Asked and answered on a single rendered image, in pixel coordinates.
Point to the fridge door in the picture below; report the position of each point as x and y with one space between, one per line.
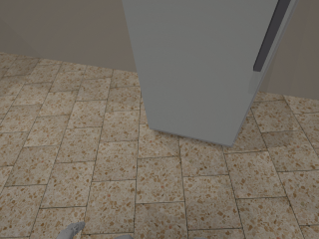
194 60

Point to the left robot hand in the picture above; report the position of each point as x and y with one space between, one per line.
71 230

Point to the handle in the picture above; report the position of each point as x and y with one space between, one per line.
273 27

